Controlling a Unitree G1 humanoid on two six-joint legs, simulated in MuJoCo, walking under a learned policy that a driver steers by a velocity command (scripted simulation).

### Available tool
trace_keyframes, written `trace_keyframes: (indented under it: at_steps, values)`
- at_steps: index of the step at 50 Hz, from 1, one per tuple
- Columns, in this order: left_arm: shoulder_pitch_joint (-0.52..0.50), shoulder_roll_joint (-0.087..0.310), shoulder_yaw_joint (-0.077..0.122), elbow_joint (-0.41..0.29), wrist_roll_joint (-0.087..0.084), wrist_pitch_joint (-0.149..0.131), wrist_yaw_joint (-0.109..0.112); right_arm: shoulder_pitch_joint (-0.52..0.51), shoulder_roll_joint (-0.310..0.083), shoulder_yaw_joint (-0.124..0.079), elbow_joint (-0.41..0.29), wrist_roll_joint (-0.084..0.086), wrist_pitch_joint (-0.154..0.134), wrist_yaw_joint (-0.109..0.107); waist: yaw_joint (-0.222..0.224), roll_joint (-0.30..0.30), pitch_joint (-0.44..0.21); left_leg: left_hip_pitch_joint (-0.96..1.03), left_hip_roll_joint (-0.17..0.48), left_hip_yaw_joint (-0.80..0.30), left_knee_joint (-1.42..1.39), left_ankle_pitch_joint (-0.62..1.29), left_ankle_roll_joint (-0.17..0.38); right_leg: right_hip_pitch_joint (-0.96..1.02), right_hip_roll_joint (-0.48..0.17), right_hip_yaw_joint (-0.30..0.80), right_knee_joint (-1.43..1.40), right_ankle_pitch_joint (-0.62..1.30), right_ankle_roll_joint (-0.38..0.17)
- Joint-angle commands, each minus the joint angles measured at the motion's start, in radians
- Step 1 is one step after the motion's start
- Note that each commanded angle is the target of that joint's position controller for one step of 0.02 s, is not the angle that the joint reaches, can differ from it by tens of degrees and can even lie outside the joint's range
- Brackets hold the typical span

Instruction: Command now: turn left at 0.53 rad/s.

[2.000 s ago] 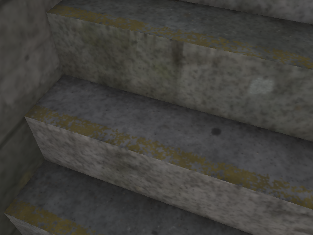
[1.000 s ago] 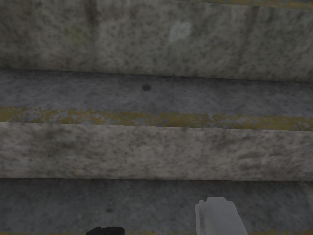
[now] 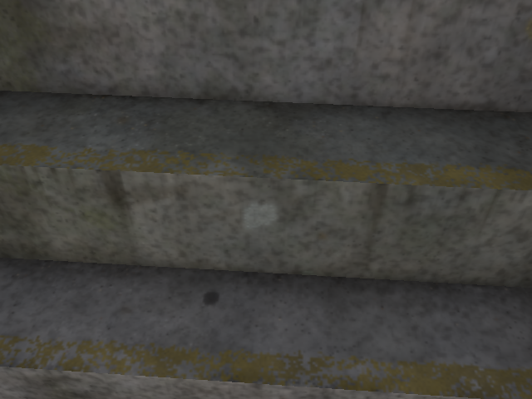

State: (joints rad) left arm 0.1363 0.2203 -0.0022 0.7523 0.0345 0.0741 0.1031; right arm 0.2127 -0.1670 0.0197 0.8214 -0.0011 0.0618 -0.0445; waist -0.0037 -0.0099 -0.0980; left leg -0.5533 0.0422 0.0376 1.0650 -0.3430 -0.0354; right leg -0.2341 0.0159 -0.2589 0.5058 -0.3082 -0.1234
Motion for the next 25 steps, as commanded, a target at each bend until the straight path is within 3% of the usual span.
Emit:
trace_keyframes:
  at_steps: [1,3,5,6,7,8,9,10,11,12,13,14,15,16,17,18,19,20,21,22,23,25]
  values:
    - [-0.008,0.155,0.058,-0.051,-0.006,0.004,-0.003,-0.028,-0.039,-0.014,-0.097,-0.003,-0.033,0.005,0.010,-0.003,0.067,-0.081,0.004,0.031,-0.208,-0.034,0.064,0.123,-0.320,0.253,-0.171,0.399,-0.107]
    - [-0.038,0.162,0.065,-0.060,-0.018,0.002,-0.017,-0.011,-0.044,-0.023,-0.127,-0.005,-0.042,0.017,-0.007,-0.016,0.025,-0.017,-0.029,0.062,-0.363,0.053,0.096,0.130,-0.341,0.210,-0.085,0.491,-0.113]
    - [-0.024,0.165,0.070,-0.060,-0.029,-0.004,-0.019,0.000,-0.069,-0.043,-0.131,0.006,-0.051,0.028,-0.011,-0.048,-0.009,0.070,-0.054,0.072,-0.439,0.077,0.124,0.096,-0.346,0.190,-0.020,0.314,-0.099]
    - [-0.028,0.136,0.059,-0.067,-0.034,-0.009,-0.019,0.058,-0.105,-0.058,-0.114,0.013,-0.052,0.033,-0.031,-0.009,-0.038,0.152,-0.064,0.053,-0.471,0.081,0.149,0.033,-0.320,0.167,0.065,0.116,-0.088]
    - [-0.082,0.107,0.046,-0.079,-0.041,-0.024,-0.024,0.139,-0.138,-0.078,-0.103,0.011,-0.052,0.039,-0.079,0.039,-0.050,0.296,-0.020,-0.074,-0.514,0.087,0.195,-0.125,-0.271,0.129,0.228,0.005,-0.057]
    - [-0.156,0.051,0.019,-0.133,-0.029,-0.046,-0.037,0.236,-0.241,-0.116,-0.101,0.020,-0.045,0.035,-0.120,0.200,-0.081,0.499,0.101,-0.337,-0.600,0.195,0.287,-0.375,-0.147,0.060,0.537,-0.089,0.024]
    - [-0.150,0.029,0.003,-0.153,-0.029,-0.081,-0.053,0.244,-0.314,-0.131,-0.135,-0.022,-0.058,0.031,-0.123,0.289,-0.142,0.635,0.257,-0.834,-0.771,-0.147,0.460,-0.670,0.036,0.180,0.872,-0.202,0.110]
    - [-0.094,0.054,0.020,-0.108,-0.038,-0.115,-0.076,0.161,-0.264,-0.112,-0.170,-0.052,-0.076,0.019,-0.090,0.140,-0.142,0.641,0.293,-0.916,-0.811,-0.324,0.478,-0.797,0.009,0.342,1.234,-0.125,0.149]
    - [-0.131,0.048,0.011,-0.133,-0.034,-0.149,-0.101,0.152,-0.250,-0.101,-0.172,-0.044,-0.081,0.007,-0.065,0.037,-0.054,0.601,0.283,-0.845,-0.830,-0.386,0.436,-0.907,-0.015,0.380,1.301,-0.018,0.166]
    - [-0.232,-0.006,-0.019,-0.197,-0.020,-0.162,-0.098,0.148,-0.242,-0.094,-0.162,-0.032,-0.075,0.001,-0.064,-0.037,0.050,0.518,0.232,-0.713,-0.800,-0.166,0.402,-0.966,-0.002,0.353,1.465,0.043,0.179]
    - [-0.189,-0.013,-0.029,-0.202,-0.013,-0.172,-0.102,0.144,-0.216,-0.082,-0.155,-0.015,-0.078,0.000,-0.032,-0.069,0.057,0.489,0.205,-0.642,-0.770,-0.134,0.383,-1.014,-0.013,0.354,1.567,0.064,0.182]
    - [-0.167,-0.030,-0.039,-0.209,-0.015,-0.173,-0.107,0.155,-0.182,-0.073,-0.142,-0.016,-0.082,0.005,-0.021,-0.037,0.052,0.471,0.181,-0.601,-0.750,-0.102,0.367,-1.045,-0.016,0.345,1.722,0.057,0.168]
    - [-0.159,-0.055,-0.046,-0.220,-0.028,-0.178,-0.111,0.184,-0.132,-0.059,-0.120,-0.037,-0.087,0.013,-0.018,0.020,0.047,0.465,0.163,-0.529,-0.727,0.015,0.365,-1.087,-0.009,0.318,1.908,0.062,0.152]
    - [-0.143,-0.067,-0.054,-0.228,-0.032,-0.187,-0.116,0.212,-0.109,-0.053,-0.098,-0.045,-0.095,0.019,-0.011,0.023,0.045,0.492,0.165,-0.493,-0.714,0.079,0.349,-1.151,-0.019,0.324,2.024,0.055,0.140]
    - [-0.124,-0.063,-0.057,-0.219,-0.033,-0.201,-0.121,0.236,-0.096,-0.052,-0.077,-0.044,-0.102,0.030,-0.018,-0.007,0.048,0.500,0.162,-0.460,-0.708,0.113,0.337,-1.175,-0.028,0.328,2.037,0.077,0.132]
    - [-0.146,-0.086,-0.068,-0.226,-0.041,-0.204,-0.118,0.266,-0.081,-0.046,-0.044,-0.051,-0.102,0.039,-0.033,0.016,0.065,0.492,0.175,-0.456,-0.721,0.134,0.338,-1.243,-0.021,0.319,2.153,0.050,0.123]
    - [-0.159,-0.117,-0.087,-0.244,-0.048,-0.202,-0.108,0.285,-0.091,-0.048,-0.033,-0.043,-0.104,0.040,-0.034,0.064,0.088,0.509,0.198,-0.457,-0.726,0.142,0.324,-1.328,-0.026,0.331,2.206,-0.026,0.113]
    - [-0.307,-0.125,-0.096,-0.281,-0.002,-0.213,-0.099,0.435,-0.052,-0.046,-0.007,-0.027,-0.102,0.028,-0.137,-0.013,0.054,0.722,0.141,-0.468,-0.669,0.424,0.314,-1.379,-0.017,0.254,2.105,-0.004,0.117]
    - [-0.324,-0.126,-0.096,-0.295,0.011,-0.222,-0.103,0.513,-0.061,-0.046,0.003,-0.020,-0.101,0.010,-0.139,0.006,-0.047,0.917,0.150,-0.476,-0.625,0.608,0.304,-1.402,-0.026,0.246,2.000,-0.013,0.121]
    - [-0.283,-0.120,-0.100,-0.310,0.007,-0.221,-0.117,0.451,-0.089,-0.051,-0.015,-0.016,-0.098,-0.011,-0.085,0.026,-0.122,0.973,0.180,-0.460,-0.625,0.627,0.290,-1.353,-0.073,0.297,1.864,-0.039,0.122]
    - [-0.258,-0.103,-0.102,-0.302,-0.004,-0.211,-0.141,0.383,-0.100,-0.052,-0.037,-0.022,-0.097,-0.029,-0.047,0.052,-0.170,0.928,0.206,-0.427,-0.632,0.603,0.289,-1.266,-0.082,0.343,1.756,-0.061,0.115]
    - [-0.208,-0.101,-0.109,-0.275,0.004,-0.181,-0.165,0.297,-0.136,-0.055,-0.055,-0.024,-0.090,-0.043,0.009,0.027,-0.203,0.771,0.211,-0.366,-0.693,0.527,0.294,-1.052,-0.090,0.293,1.497,0.010,0.116]
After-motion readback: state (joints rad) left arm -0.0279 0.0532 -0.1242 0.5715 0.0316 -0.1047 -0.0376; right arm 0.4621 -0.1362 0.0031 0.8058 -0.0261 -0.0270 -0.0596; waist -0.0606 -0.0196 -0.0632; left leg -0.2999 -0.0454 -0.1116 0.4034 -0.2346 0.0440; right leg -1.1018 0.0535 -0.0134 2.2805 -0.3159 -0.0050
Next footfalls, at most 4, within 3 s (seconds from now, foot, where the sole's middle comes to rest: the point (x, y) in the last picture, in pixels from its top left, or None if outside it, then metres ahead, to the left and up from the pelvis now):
0.14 left None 0.06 0.12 -0.77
0.56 right None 0.09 -0.10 -0.50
0.88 right None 0.15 -0.15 -0.53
1.24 left None -0.01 -0.02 -0.76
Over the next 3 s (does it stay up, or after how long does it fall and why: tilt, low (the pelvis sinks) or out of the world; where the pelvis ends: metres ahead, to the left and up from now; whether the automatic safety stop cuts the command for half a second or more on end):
stays up -0.56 0.12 -0.47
